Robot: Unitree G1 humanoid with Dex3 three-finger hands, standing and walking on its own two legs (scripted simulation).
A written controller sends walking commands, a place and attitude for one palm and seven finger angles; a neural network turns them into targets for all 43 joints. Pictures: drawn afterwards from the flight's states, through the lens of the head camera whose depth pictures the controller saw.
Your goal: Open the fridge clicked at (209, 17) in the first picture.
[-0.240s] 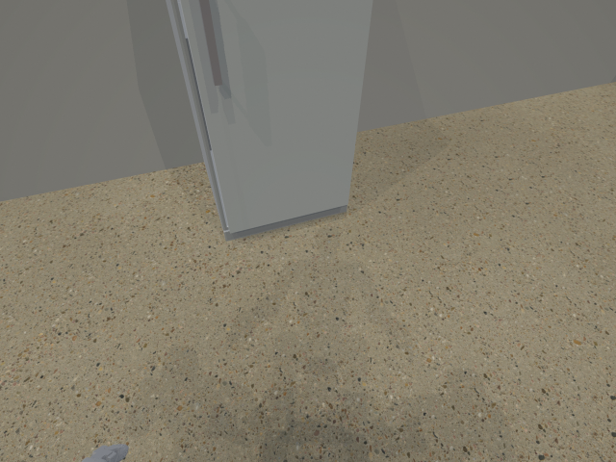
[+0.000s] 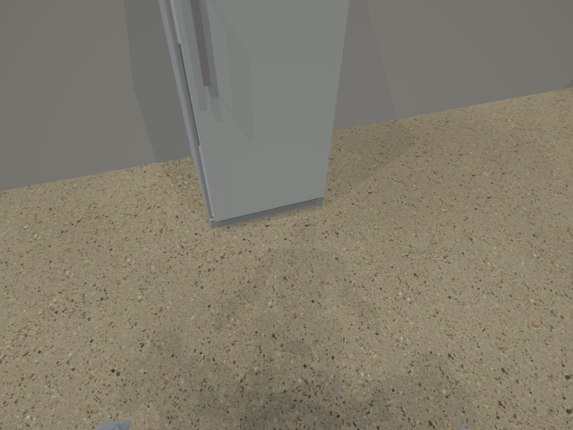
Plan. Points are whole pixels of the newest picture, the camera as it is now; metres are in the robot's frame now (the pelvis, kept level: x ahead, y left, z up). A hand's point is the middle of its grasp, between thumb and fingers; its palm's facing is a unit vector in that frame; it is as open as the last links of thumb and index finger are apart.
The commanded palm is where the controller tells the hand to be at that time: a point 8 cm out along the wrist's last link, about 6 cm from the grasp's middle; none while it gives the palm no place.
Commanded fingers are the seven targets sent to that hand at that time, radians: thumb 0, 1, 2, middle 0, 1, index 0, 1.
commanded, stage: stand and wait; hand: left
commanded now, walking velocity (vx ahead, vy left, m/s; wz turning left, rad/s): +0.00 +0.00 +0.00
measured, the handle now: (197, 26) +1.08 +0.32 +0.15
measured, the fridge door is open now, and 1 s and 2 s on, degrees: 0 0 0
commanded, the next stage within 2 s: look at it before walking up in 0.58 s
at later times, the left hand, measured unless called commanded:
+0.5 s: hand out of the picture +0.05 +0.25 -0.15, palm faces -0.02 -0.94 -0.34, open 7.4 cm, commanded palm none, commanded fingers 0.00 0.90 0.90 -0.20 -0.30 -0.20 -0.30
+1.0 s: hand out of the picture +0.06 +0.24 -0.15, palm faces -0.03 -0.94 -0.33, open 7.4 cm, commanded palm none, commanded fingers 0.00 0.90 0.90 -0.20 -0.30 -0.20 -0.30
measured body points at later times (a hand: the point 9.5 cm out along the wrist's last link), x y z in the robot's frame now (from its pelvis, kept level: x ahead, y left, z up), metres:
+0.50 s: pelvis -0.02 +0.00 +0.00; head -0.02 +0.00 +0.45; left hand +0.05 +0.30 -0.13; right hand +0.05 -0.30 -0.13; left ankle +0.01 +0.12 -0.74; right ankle +0.00 -0.13 -0.74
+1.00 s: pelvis -0.01 +0.00 +0.01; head -0.01 +0.00 +0.46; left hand +0.06 +0.29 -0.13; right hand +0.06 -0.30 -0.13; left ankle +0.01 +0.12 -0.74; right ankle +0.00 -0.13 -0.74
